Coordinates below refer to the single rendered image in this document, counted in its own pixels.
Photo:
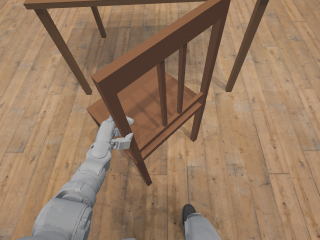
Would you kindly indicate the robot left forearm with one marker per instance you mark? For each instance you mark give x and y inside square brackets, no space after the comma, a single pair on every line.
[87,180]

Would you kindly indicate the chair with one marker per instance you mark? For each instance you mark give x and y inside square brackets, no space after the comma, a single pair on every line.
[136,84]

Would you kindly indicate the right robot thigh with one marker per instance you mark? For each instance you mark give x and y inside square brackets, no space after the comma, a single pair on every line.
[199,228]

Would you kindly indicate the table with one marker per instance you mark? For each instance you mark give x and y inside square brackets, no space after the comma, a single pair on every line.
[40,7]

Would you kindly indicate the robot left hand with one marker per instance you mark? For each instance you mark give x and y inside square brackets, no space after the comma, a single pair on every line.
[107,132]

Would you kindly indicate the robot left upper arm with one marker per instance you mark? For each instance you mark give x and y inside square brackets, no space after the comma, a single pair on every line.
[63,220]

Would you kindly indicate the robot right shin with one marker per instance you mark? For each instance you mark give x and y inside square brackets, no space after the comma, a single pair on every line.
[194,214]

